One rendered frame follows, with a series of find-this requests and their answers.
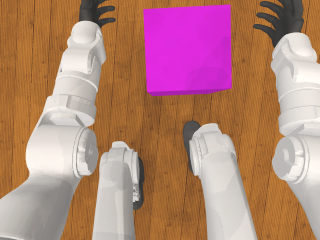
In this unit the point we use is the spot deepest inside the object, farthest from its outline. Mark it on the left robot forearm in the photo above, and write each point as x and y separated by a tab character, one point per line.
72	102

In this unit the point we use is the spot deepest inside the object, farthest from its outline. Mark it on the robot left hand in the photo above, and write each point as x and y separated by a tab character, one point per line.
89	11

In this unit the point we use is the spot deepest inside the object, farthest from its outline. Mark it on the left robot upper arm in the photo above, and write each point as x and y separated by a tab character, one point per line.
58	156

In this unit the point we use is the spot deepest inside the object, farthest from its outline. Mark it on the robot right hand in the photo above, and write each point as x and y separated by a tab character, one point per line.
290	19

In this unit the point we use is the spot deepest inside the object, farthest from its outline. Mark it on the robot left foot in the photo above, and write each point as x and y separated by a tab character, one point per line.
138	204

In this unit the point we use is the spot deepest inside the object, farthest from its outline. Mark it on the carton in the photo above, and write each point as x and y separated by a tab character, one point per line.
188	50

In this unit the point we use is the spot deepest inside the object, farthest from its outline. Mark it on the right robot thigh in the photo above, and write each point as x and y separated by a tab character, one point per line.
228	215

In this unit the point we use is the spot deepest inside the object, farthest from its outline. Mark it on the right robot upper arm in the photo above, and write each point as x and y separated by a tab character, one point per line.
297	161

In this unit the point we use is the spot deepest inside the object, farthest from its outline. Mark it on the right robot forearm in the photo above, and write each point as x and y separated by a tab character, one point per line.
298	85

